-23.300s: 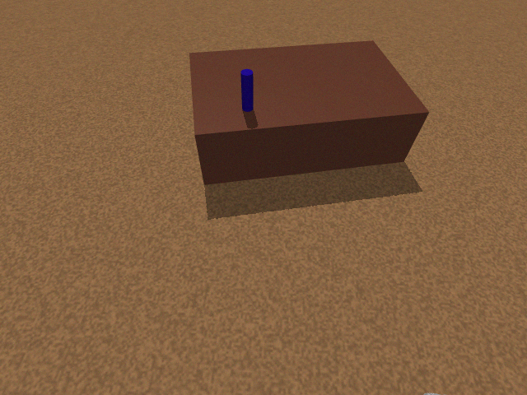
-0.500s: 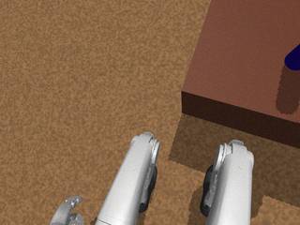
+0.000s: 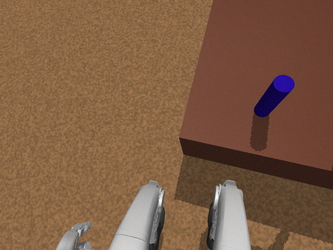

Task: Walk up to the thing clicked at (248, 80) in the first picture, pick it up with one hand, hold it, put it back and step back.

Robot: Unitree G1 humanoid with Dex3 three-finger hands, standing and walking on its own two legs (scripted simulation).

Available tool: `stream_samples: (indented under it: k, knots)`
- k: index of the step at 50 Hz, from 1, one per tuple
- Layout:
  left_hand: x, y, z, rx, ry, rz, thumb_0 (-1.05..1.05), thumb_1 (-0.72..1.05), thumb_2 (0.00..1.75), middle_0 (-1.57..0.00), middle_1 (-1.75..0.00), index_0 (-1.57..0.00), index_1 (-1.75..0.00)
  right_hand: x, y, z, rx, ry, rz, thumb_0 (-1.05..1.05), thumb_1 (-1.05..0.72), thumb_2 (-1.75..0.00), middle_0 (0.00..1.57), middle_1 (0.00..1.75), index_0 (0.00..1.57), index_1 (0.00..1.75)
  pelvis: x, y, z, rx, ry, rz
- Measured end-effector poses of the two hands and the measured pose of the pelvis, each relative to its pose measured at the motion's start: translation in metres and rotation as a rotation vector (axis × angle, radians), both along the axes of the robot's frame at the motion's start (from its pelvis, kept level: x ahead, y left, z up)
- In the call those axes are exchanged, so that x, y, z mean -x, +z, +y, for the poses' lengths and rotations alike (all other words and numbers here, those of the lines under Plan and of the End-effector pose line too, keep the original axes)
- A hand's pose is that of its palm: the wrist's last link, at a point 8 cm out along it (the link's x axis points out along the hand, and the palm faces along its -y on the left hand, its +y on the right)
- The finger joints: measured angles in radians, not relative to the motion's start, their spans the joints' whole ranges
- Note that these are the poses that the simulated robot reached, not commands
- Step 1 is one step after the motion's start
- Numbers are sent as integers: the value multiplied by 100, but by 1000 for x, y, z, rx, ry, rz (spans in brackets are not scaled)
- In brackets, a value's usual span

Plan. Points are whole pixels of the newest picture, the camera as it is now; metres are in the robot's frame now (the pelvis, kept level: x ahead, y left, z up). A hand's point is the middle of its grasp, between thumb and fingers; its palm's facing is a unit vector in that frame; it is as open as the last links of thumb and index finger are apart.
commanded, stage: home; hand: right
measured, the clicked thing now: (271, 98) +0.52 -0.26 -0.18
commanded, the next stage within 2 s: none
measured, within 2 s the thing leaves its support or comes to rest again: neither
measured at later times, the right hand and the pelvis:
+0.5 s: hand out of the picture +0.27 -0.27 +0.04, palm faces +0.30 +0.89 -0.35, open 17.2 cm; pelvis +0.04 -0.01 +0.12, yaw -6 degrees
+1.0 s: hand (304, 237) +0.18 -0.19 +0.07, palm faces +0.26 +0.92 -0.29, open 17.5 cm; pelvis +0.03 +0.02 +0.13, yaw -7 degrees
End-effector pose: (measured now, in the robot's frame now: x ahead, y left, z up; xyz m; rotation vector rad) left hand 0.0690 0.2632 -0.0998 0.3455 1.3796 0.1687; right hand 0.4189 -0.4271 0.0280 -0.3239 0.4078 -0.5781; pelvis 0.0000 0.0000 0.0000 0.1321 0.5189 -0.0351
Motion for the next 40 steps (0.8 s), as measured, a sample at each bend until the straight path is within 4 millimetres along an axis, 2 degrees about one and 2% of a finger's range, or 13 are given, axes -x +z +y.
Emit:
stream_samples:
  k: [4, 12, 18, 23, 34, 40]
  knots:
    - [-14, 26, -7, 11, 3, -36, 1, 90, 90, -20, -30, -21, -30, 27, 4, 11, -22, 16, 81, -1, 46, -10, 7, 7, 7, 6, -7, 28, -4, 7, -16, -41]
    - [-52, 82, -21, 2, -10, -164, 1, 90, 90, -20, -30, -21, -30, 93, 3, 61, -128, 56, 189, -1, 49, -9, 7, 6, 7, 6, -23, 79, -9, 32, -46, -150]
    - [-82, 112, -29, -7, -44, -281, 1, 90, 90, -20, -30, -21, -30, 135, 23, 83, -156, 41, 211, -1, 50, -8, 7, 6, 7, 6, -33, 106, -10, 58, -66, -238]
    - [-106, 125, -37, 23, -59, -369, 1, 90, 90, -20, -29, -20, -30, 165, 41, 103, -160, 63, 232, -1, 50, -8, 7, 6, 7, 6, -38, 119, -10, 80, -72, -294]
    - [-153, 150, -55, 104, -80, -574, 1, 90, 90, -20, -29, -21, -30, 238, 63, 177, -259, 141, 252, -1, 51, -7, 7, 6, 6, 6, -44, 131, -1, 114, -74, -377]
    - [-166, 162, -54, 102, -121, -665, 1, 90, 90, -21, -30, -21, -30, 267, 63, 192, -289, 112, 274, -1, 53, -6, 7, 6, 6, 5, -40, 130, 7, 123, -86, -401]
